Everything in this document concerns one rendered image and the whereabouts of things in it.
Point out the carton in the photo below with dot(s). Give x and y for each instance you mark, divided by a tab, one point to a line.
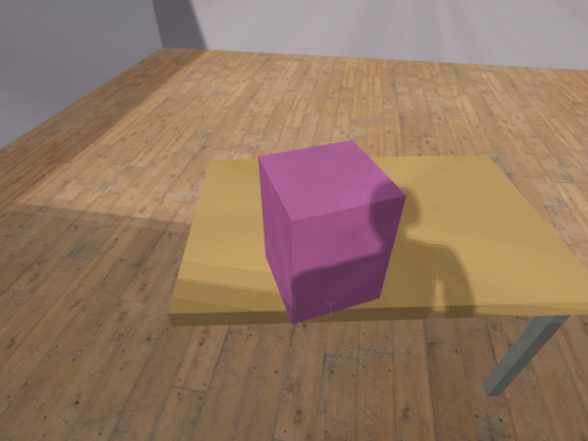
330	218

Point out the table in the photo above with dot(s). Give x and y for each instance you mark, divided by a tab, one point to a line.
468	245

